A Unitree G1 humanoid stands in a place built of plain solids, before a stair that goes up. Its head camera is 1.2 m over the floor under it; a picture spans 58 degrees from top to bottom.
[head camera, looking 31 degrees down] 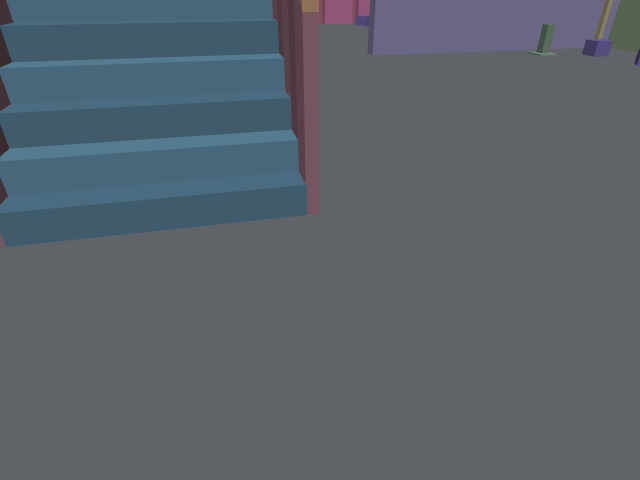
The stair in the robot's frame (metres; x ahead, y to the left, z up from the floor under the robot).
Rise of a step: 0.20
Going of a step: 0.21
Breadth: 1.60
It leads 13 degrees to the left of straight ahead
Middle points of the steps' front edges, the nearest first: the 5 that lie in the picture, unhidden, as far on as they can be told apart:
2.10 0.86 0.20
2.31 0.91 0.39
2.52 0.96 0.59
2.73 1.01 0.78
2.94 1.05 0.98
